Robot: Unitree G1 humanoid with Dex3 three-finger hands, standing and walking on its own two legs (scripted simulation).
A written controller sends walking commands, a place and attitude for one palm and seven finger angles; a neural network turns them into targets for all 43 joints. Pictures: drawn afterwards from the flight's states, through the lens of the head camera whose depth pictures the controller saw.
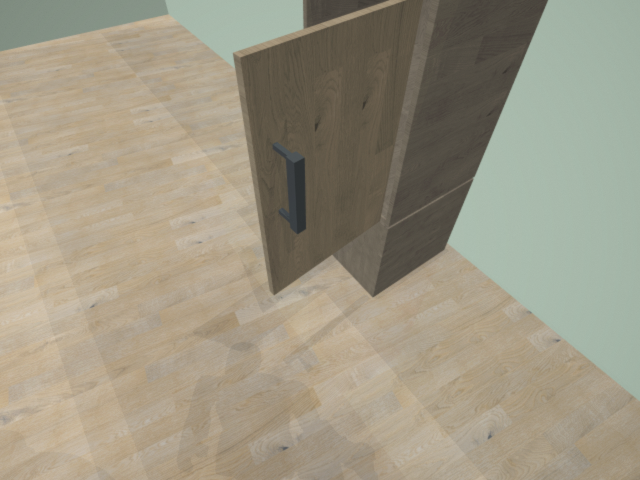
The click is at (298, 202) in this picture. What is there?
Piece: cupboard door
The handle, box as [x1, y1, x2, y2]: [272, 142, 305, 233]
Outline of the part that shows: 276,142 272,144 273,149 286,159 289,212 288,213 283,208 279,209 279,213 290,223 290,227 296,233 298,233 305,228 304,157 296,151 291,153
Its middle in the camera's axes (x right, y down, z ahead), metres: -0.06 -0.09 +0.70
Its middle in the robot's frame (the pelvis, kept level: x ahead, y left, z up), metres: +0.58 +0.09 +0.00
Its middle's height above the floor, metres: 0.78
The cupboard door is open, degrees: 95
